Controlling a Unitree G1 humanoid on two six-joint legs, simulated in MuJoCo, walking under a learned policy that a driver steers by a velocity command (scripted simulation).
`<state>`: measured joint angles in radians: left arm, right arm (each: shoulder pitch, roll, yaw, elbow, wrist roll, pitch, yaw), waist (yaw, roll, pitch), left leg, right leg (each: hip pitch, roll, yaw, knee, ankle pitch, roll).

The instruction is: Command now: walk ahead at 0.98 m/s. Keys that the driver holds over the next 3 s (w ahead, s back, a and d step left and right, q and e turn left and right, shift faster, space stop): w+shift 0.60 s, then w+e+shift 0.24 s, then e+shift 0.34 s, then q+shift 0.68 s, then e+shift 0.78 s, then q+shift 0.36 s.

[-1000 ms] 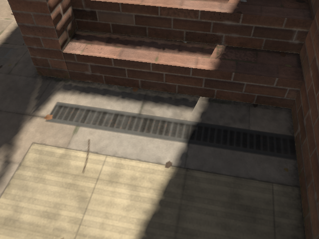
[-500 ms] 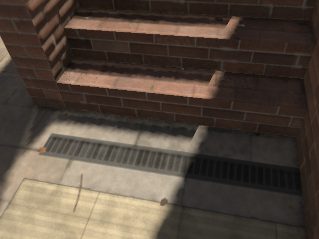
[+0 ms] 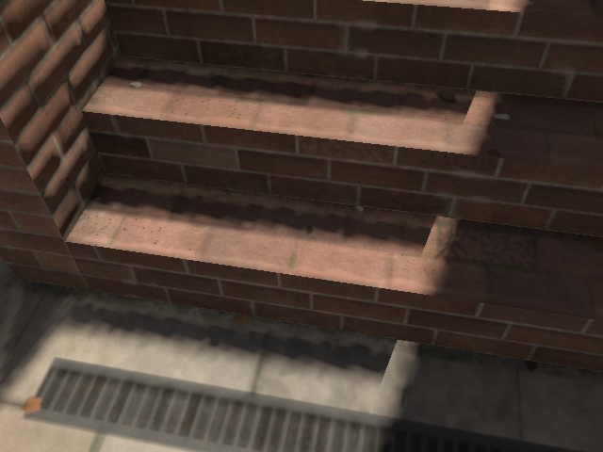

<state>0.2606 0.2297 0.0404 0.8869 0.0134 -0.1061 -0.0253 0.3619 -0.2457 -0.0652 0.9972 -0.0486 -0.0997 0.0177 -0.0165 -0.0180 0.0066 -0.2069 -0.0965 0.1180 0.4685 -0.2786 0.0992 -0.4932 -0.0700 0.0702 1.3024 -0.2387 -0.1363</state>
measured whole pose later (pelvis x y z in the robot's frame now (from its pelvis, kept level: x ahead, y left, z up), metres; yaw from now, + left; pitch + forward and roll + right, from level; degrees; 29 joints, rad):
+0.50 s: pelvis +0.48 -0.01 +0.01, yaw +0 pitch +0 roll -2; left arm 0.42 0.26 0.03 1.04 0.01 -0.14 -0.02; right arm 0.06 -0.25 0.00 0.84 -0.04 -0.09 0.02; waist 0.04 0.03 0.04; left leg -0.60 0.07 -0.06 1.07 -0.18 0.06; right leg -0.11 0.10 -0.08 0.30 -0.16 -0.10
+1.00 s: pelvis +0.81 +0.01 +0.08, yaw -16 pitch +6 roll -3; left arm -0.09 0.16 -0.03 0.55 0.03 0.01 0.04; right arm 0.24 -0.26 -0.01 0.92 0.02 -0.10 0.02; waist 0.08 0.03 0.08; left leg -0.29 0.16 0.13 0.80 0.14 0.05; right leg -0.97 0.20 -0.08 1.31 -0.42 -0.19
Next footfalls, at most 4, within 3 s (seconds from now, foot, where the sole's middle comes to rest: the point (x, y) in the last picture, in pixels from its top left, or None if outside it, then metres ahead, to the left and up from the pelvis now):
0.28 right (355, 450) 0.50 -0.08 -0.77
0.68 left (257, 364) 0.71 0.14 -0.77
1.00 right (345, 237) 0.93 -0.08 -0.56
1.48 left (272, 125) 1.10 0.09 -0.36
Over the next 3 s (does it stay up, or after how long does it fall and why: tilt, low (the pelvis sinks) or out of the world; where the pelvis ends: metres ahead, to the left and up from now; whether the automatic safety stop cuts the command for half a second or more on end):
stays up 0.97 0.10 0.21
